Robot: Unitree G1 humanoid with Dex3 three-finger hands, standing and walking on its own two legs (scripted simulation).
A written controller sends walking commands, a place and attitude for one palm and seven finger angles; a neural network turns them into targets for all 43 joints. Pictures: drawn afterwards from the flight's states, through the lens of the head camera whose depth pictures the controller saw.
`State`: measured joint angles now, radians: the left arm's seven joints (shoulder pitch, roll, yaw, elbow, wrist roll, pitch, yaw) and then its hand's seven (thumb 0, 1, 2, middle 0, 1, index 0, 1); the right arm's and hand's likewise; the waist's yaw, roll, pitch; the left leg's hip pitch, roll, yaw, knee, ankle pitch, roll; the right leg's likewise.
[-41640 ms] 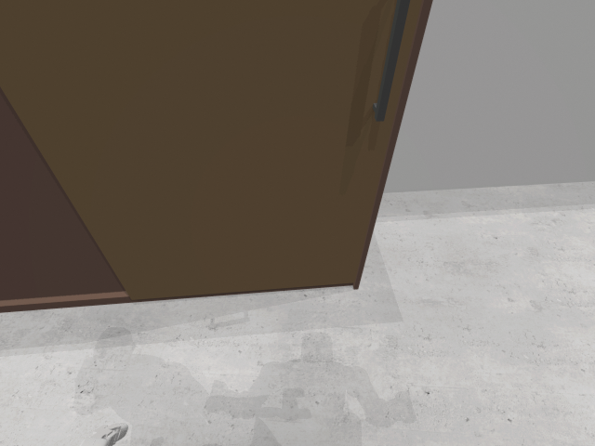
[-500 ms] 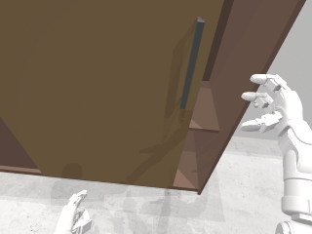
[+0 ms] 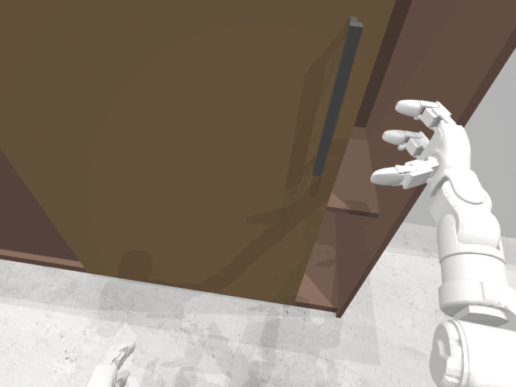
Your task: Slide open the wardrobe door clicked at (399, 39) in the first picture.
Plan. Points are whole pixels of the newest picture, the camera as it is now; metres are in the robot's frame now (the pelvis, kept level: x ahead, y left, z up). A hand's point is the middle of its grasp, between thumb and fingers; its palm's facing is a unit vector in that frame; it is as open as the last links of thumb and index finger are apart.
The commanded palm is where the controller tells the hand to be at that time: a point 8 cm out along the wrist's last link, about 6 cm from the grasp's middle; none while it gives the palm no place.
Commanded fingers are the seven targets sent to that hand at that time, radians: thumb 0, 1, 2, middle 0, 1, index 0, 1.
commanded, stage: move the hooked fingers beside the handle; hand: right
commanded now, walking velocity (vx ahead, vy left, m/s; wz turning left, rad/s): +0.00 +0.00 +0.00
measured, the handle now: (332, 107) +0.55 -0.08 +0.18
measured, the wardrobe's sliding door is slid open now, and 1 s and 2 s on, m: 0.18 0.18 0.18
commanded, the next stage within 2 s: none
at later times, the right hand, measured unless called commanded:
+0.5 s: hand (365, 121) +0.49 -0.13 +0.19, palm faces +0.06 +1.00 +0.01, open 14.0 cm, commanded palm +0.45 -0.19 +0.18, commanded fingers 0.00 0.50 -0.30 0.30 1.20 0.30 1.20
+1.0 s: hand (361, 132) +0.47 -0.12 +0.18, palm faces +0.08 +1.00 +0.00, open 14.0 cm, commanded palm +0.45 -0.18 +0.19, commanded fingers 0.00 0.50 -0.30 0.30 1.20 0.30 1.20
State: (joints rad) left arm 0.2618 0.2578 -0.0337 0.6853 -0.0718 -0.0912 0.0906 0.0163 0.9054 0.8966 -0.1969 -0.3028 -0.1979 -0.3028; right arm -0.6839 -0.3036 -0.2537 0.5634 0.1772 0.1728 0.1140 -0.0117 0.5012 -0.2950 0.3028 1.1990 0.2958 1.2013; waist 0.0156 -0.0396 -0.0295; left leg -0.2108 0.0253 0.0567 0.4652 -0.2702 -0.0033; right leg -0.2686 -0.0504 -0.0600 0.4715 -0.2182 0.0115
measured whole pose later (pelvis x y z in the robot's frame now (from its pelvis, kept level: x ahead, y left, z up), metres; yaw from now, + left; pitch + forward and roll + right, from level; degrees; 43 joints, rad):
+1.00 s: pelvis +0.00 +0.00 +0.00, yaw +1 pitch +5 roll +0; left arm 0.28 0.25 -0.01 0.67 -0.04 -0.07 0.05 0.01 0.91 0.90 -0.20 -0.30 -0.20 -0.30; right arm -0.90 -0.25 -0.26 0.90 0.09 0.01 0.00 -0.01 0.50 -0.30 0.30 1.20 0.30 1.20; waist 0.05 -0.04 -0.05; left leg -0.30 0.02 0.05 0.52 -0.29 0.00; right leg -0.35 -0.06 -0.07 0.51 -0.24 0.02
